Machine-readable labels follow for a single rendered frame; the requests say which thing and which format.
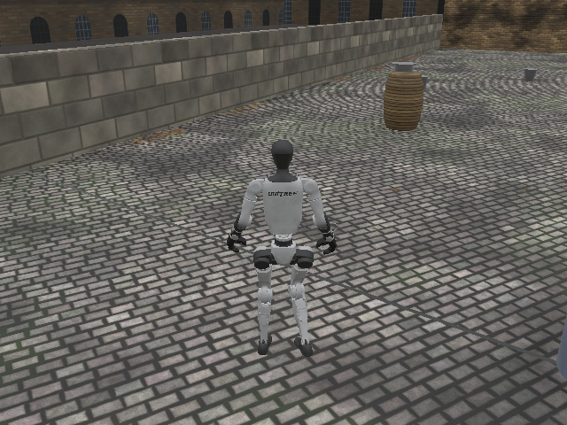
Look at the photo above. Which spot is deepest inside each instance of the robot left thigh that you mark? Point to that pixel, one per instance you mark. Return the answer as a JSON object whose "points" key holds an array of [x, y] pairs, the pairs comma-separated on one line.
{"points": [[262, 263]]}

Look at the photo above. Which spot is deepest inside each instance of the robot right forearm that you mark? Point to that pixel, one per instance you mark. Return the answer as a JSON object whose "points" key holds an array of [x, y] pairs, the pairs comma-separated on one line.
{"points": [[326, 230]]}

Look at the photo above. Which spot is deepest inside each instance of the left robot upper arm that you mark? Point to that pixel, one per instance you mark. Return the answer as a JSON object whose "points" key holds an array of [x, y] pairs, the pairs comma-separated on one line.
{"points": [[254, 188]]}

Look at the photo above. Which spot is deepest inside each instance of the robot left hand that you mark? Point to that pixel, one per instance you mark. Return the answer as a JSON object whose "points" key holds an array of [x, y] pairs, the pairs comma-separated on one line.
{"points": [[230, 243]]}

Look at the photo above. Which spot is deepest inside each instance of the right robot upper arm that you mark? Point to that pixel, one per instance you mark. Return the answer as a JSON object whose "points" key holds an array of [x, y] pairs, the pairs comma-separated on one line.
{"points": [[310, 187]]}

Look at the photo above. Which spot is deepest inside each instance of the robot right hand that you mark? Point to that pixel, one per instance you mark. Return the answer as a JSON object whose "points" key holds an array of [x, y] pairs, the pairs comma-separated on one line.
{"points": [[332, 245]]}

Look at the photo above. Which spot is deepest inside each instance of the robot torso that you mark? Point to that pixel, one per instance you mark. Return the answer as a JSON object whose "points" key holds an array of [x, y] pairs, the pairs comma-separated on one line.
{"points": [[283, 213]]}

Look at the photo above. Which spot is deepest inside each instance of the robot left forearm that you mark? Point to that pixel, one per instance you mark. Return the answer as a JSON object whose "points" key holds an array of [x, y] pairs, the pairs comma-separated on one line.
{"points": [[237, 229]]}

